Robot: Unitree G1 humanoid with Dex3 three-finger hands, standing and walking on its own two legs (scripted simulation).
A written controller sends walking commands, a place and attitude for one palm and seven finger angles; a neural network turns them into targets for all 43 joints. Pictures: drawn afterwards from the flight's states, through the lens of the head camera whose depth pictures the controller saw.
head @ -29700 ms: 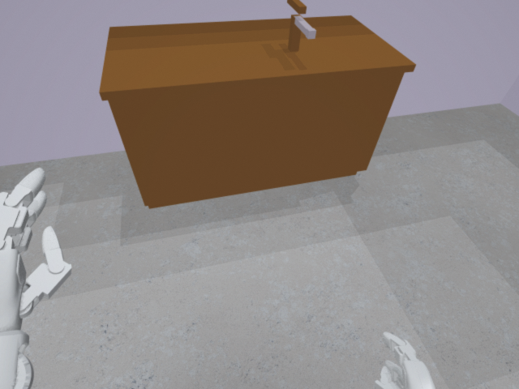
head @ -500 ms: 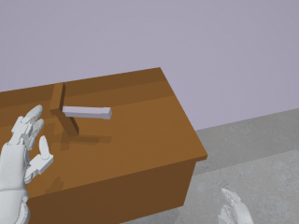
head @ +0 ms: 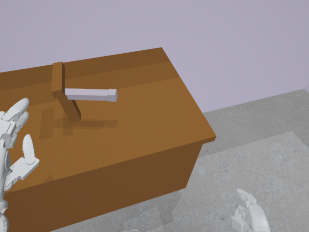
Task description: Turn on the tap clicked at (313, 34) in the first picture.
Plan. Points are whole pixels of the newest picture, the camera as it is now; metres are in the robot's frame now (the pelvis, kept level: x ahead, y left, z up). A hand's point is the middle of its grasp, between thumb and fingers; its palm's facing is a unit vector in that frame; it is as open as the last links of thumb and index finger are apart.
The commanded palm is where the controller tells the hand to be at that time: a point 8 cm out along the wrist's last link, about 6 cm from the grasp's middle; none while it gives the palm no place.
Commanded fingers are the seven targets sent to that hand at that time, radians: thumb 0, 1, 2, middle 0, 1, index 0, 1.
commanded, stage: step back with the hand held close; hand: left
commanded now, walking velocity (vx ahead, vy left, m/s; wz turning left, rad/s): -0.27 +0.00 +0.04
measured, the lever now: (112, 95) +0.48 +0.18 +0.06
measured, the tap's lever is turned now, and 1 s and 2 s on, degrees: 71 71 71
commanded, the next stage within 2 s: stop stepping back and stand still in 0.76 s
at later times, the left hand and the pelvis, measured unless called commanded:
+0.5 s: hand out of the picture +0.14 +0.27 +0.17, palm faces +0.42 -0.82 -0.40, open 7.4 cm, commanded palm +0.08 +0.30 +0.18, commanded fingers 0.00 0.90 0.90 -0.20 -0.30 -0.20 -0.30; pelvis -0.07 +0.02 -0.01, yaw +2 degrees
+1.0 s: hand out of the picture +0.03 +0.26 +0.17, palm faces +0.30 -0.87 -0.39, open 7.4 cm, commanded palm -0.03 +0.31 +0.18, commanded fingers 0.00 0.90 0.90 -0.20 -0.30 -0.20 -0.30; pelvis -0.20 +0.03 +0.00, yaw -1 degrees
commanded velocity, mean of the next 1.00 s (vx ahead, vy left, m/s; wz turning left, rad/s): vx -0.25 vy -0.01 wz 0.02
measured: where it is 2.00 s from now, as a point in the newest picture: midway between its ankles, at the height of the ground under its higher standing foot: outside the picture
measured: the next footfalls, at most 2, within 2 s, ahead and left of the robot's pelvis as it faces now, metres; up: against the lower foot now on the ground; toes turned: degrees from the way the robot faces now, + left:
right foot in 0.64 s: -0.09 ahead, -0.11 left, +0.00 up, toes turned +0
left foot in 0.86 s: -0.09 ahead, +0.14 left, +0.00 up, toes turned +0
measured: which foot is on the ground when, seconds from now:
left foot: down 0.00-0.64, up 0.66-0.84, down 0.86-1.00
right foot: down 0.00-0.40, up 0.42-0.62, down 0.64-0.86, up 0.88-1.00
